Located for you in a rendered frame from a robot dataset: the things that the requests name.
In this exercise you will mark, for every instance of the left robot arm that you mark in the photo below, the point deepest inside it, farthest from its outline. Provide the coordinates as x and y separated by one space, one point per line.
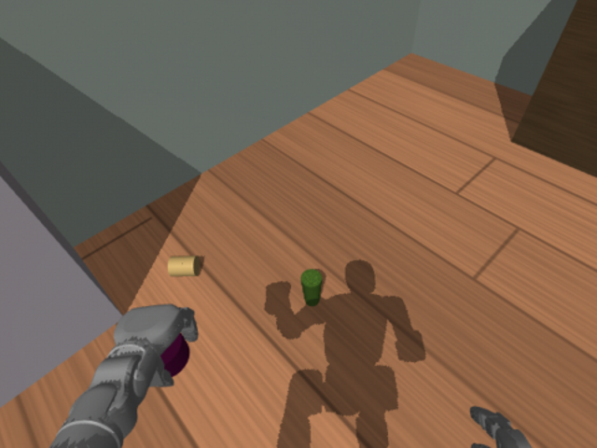
106 413

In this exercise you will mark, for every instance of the right robot hand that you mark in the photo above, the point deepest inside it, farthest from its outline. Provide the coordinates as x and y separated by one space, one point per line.
499 429

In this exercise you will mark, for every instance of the left robot hand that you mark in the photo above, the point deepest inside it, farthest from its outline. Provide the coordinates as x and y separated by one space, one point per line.
157 326

